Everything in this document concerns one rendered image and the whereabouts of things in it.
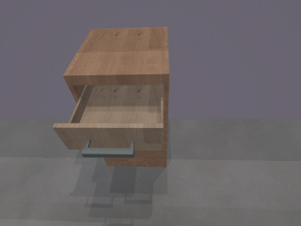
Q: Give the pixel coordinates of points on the drawer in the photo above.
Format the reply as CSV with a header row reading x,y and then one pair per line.
x,y
112,115

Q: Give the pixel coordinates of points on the cabinet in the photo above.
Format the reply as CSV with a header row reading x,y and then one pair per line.
x,y
124,56

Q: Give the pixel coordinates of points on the handle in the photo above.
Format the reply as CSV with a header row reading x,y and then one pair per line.
x,y
109,152

